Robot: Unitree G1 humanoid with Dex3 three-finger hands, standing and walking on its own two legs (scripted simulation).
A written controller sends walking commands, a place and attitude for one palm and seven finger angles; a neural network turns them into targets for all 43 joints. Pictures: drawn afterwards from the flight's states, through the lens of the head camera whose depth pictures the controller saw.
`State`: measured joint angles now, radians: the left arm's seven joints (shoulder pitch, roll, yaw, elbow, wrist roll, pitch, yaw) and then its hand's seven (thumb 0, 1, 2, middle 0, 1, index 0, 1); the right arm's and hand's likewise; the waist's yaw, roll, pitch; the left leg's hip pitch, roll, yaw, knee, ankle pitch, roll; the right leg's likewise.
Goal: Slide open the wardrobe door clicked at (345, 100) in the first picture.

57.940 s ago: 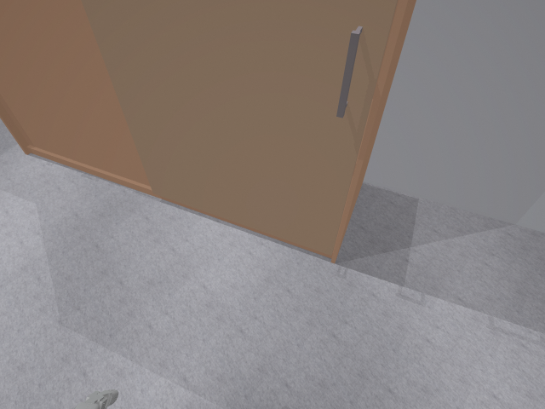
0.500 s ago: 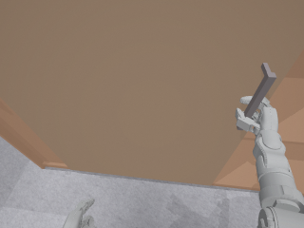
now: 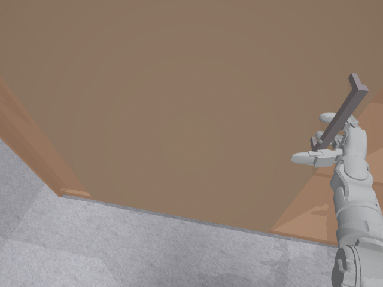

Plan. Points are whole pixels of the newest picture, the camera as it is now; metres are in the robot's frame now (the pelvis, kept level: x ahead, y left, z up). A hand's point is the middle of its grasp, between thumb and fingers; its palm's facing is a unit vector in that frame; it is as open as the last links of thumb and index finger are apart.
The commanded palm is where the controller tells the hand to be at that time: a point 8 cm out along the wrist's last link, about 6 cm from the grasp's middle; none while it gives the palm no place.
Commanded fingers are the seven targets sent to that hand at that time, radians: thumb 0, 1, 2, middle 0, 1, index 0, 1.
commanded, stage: slip the hand off the handle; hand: right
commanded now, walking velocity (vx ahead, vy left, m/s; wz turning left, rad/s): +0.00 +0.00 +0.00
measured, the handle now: (332, 120) +0.48 -0.24 +0.11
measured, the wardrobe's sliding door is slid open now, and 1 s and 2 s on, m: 0.68 0.68 0.68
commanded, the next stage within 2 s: draw the hand back to the body in 1.32 s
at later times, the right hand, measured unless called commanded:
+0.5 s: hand (331, 141) +0.44 -0.25 +0.08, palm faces +0.27 +0.96 -0.09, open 12.9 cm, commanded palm +0.40 -0.32 +0.09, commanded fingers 0.00 0.55 -0.20 0.25 1.15 0.25 1.15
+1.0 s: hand (356, 168) +0.39 -0.29 +0.07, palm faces +0.31 +0.94 -0.12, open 14.6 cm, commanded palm +0.33 -0.33 +0.09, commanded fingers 0.00 0.55 -0.20 0.25 1.15 0.25 1.15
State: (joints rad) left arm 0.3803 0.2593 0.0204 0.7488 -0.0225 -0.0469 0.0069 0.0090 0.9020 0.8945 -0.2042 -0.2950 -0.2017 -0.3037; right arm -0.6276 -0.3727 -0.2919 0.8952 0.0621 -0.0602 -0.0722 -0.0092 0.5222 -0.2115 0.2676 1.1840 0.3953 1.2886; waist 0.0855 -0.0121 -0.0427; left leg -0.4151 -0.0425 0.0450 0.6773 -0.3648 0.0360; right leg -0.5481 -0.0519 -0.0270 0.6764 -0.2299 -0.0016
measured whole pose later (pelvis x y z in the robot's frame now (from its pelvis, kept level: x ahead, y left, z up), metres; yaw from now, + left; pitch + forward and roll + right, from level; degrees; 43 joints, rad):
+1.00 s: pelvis +0.02 -0.01 +0.00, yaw +1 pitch +5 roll +1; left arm 0.32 0.26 0.00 0.68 -0.04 -0.09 0.07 0.01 0.90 0.89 -0.21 -0.30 -0.20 -0.30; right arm -0.29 -0.41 -0.39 0.57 0.12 0.00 0.05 -0.01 0.54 -0.20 0.25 1.15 0.25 1.15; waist 0.06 0.00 -0.06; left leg -0.35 -0.03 0.02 0.64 -0.37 0.02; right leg -0.50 -0.04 -0.05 0.67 -0.26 -0.02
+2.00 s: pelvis +0.00 +0.00 +0.01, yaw -1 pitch -4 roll +1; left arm 0.22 0.26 -0.04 0.69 -0.03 -0.28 0.13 0.01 0.90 0.89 -0.21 -0.30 -0.20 -0.30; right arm 0.16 -0.35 -0.34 0.00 0.29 -0.07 0.22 -0.01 0.48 -0.23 0.25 1.11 0.25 1.11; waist -0.04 -0.05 -0.01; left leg -0.19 -0.03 0.05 0.59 -0.35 0.03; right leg -0.33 -0.03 -0.02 0.61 -0.22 0.00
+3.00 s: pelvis +0.02 +0.01 +0.03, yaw +0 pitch -8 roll +0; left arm 0.18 0.23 -0.01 0.71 0.02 -0.16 0.08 0.01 0.90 0.89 -0.21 -0.30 -0.20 -0.30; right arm 0.49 -0.33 -0.32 -0.41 0.08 -0.10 -0.12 0.01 -0.88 -0.89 0.21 0.31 0.21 0.31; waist -0.07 -0.06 0.03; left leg 0.04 -0.04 0.03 0.35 -0.26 0.04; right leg -0.11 -0.04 -0.03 0.39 -0.15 0.01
